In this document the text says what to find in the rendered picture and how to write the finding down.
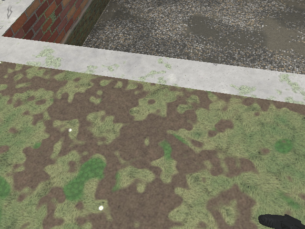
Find robot right hand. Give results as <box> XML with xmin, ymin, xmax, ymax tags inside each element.
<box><xmin>258</xmin><ymin>214</ymin><xmax>305</xmax><ymax>229</ymax></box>

